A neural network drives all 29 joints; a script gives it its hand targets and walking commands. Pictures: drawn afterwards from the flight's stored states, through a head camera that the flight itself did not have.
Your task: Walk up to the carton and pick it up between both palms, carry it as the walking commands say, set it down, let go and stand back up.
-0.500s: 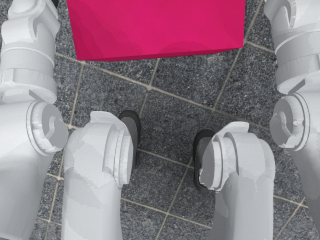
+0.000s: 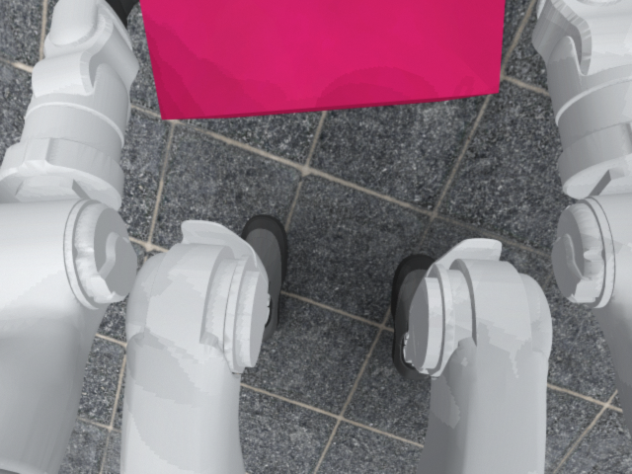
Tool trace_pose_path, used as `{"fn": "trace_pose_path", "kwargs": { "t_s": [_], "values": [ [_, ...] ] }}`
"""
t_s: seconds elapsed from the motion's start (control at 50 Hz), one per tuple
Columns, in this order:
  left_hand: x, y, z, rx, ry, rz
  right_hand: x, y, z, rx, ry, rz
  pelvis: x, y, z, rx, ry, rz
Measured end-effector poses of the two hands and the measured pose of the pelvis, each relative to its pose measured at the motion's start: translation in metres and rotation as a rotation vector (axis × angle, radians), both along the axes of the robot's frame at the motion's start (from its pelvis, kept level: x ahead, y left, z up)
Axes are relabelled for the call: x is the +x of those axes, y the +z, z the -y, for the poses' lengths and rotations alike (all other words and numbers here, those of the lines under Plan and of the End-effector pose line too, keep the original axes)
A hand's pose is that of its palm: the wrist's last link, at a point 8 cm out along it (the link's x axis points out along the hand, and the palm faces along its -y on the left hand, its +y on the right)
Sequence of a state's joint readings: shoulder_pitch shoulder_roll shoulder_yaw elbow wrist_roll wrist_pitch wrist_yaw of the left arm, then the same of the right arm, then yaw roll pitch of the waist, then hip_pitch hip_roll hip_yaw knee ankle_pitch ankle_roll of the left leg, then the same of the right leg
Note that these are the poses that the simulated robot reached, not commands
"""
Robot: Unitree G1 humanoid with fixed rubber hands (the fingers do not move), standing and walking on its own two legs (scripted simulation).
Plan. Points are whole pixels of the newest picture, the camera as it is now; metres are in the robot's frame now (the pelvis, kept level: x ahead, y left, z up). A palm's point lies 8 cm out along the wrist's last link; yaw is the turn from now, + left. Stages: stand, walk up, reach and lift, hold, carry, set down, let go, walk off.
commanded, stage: set down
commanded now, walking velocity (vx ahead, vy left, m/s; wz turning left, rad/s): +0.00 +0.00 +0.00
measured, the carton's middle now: out of the picture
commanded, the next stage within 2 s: let go in 1.72 s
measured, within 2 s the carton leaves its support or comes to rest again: neither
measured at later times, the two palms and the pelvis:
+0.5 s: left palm out of the picture +0.52 +0.28 -0.15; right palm out of the picture +0.58 -0.18 -0.15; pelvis +0.00 +0.00 +0.01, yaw +0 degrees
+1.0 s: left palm out of the picture +0.52 +0.29 +0.00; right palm out of the picture +0.59 -0.18 +0.00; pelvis -0.01 +0.00 +0.12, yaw +0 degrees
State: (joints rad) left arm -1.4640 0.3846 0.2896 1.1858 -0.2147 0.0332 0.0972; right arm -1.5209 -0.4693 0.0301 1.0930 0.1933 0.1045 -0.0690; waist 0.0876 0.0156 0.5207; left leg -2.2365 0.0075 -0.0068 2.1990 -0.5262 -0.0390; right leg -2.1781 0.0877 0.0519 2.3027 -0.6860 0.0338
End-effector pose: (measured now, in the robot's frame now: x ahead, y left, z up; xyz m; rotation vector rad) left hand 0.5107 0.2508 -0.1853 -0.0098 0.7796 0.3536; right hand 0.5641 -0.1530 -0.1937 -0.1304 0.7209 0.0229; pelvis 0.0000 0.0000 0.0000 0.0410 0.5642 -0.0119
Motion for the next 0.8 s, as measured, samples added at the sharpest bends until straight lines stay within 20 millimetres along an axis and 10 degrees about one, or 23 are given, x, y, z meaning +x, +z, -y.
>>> {"fn": "trace_pose_path", "kwargs": {
  "t_s": [0.36,0.8],
  "values": [
    [-0.007,0.007,-0.025,0.016,0.017,0.045,0.012,0.02,0.026,-0.015,-0.029,0.039,-0.002,-0.001,-0.002,-0.001,-0.011,0.006],
    [0.002,0.124,-0.044,0.006,0.014,0.152,0.028,0.137,0.021,-0.026,0.0,0.093,-0.008,0.073,0.005,-0.025,0.018,0.014]
  ]
}}
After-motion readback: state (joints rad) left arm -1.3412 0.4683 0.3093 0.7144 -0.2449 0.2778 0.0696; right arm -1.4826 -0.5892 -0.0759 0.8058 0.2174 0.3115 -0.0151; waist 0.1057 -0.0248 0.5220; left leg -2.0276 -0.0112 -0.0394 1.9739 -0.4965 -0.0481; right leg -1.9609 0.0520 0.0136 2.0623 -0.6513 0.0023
